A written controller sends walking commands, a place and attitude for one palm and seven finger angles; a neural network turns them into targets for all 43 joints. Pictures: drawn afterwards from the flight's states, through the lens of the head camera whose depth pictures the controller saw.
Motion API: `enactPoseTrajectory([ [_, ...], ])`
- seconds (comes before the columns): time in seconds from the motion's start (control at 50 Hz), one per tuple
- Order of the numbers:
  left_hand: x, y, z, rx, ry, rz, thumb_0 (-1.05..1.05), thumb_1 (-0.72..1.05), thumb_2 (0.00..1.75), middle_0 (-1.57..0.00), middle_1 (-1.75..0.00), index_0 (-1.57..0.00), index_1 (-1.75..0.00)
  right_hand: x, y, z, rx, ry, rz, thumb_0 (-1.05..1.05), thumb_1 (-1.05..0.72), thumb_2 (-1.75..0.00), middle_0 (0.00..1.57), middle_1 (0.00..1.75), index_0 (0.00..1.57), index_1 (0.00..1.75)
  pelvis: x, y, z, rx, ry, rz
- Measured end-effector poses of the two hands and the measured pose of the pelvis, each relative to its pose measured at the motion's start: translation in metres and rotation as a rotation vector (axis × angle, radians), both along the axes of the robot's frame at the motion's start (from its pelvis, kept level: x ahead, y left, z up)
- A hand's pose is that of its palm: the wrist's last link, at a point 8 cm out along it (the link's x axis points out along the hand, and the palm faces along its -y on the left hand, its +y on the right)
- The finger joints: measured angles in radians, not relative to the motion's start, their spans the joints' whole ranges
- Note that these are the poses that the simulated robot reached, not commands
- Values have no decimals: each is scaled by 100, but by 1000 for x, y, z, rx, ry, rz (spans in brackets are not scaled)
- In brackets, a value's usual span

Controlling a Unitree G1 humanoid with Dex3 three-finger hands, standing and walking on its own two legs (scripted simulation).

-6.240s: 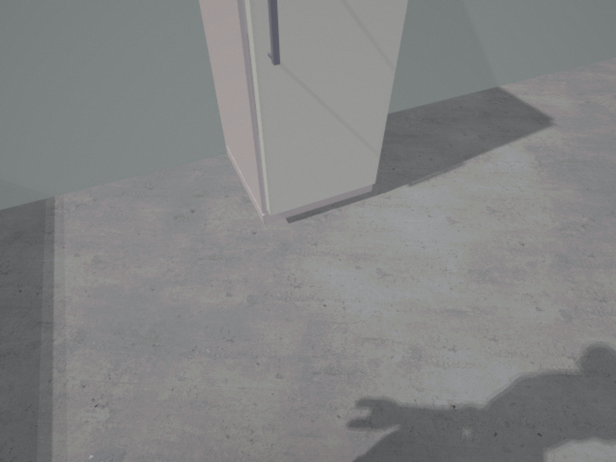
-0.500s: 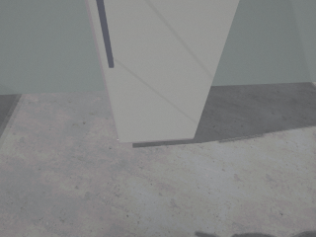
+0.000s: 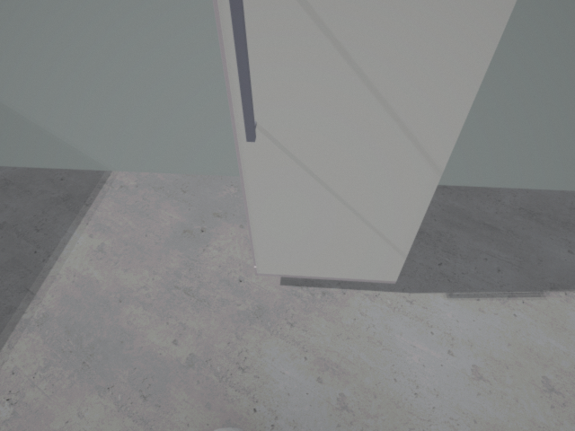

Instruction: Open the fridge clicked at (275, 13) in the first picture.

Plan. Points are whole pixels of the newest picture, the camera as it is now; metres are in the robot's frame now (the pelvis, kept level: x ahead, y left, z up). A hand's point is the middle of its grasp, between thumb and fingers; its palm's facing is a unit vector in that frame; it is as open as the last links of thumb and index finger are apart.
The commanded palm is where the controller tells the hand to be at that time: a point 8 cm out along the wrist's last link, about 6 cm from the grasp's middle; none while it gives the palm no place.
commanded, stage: take the last steps up to it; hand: left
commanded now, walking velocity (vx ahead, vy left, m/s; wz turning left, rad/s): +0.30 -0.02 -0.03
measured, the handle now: (243, 47) +0.73 +0.16 +0.19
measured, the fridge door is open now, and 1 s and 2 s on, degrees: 0 0 0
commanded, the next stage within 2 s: come to a stop and stand still in 0.54 s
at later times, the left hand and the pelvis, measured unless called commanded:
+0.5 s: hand (196, 354) +0.27 +0.20 -0.17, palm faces -0.03 -0.97 -0.23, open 7.3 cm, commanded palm none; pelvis +0.16 +0.01 -0.01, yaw -3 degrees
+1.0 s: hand (215, 346) +0.30 +0.18 -0.20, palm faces +0.04 -0.98 -0.19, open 7.3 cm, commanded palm none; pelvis +0.26 +0.00 -0.02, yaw -2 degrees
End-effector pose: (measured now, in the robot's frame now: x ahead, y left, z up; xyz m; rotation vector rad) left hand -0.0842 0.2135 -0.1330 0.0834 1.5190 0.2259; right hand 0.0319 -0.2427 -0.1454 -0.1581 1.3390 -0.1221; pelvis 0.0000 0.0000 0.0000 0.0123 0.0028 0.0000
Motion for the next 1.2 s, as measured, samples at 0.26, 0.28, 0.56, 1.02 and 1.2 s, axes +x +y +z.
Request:
enactPoseTrajectory([
  [0.26, 86, 40, -22, -72, 52, -41, 1, 91, 90, -20, -30, -20, -30, 102, 53, 14, -52, -203, -50, -3, -96, -90, 21, 30, 20, 30, 74, 41, -5, -10, -21, -40],
  [0.28, 109, 44, -22, -63, 7, -52, 1, 91, 90, -20, -30, -20, -30, 101, 51, 15, -57, -186, -54, -3, -96, -90, 21, 30, 20, 30, 80, 41, -4, -8, -21, -40],
  [0.56, 388, 24, -7, 70, -413, -237, 0, 92, 90, -20, -30, -20, -30, 68, 29, -29, 49, 192, -170, 0, -92, -90, 20, 30, 20, 30, 186, -6, -26, 13, -35, -41],
  [1.02, 371, 17, -33, 3, -163, -90, 0, 91, 90, -20, -30, -20, -30, 280, 13, -1, -56, -92, -39, 0, -93, -90, 20, 30, 19, 30, 257, 3, -15, -20, -39, -46],
  [1.2, 351, 21, -22, 17, -135, -121, 0, 91, 90, -20, -30, -20, -30, 285, 15, 9, -36, -167, -45, 0, -92, -90, 20, 30, 20, 30, 238, -2, -7, -24, -16, -60],
])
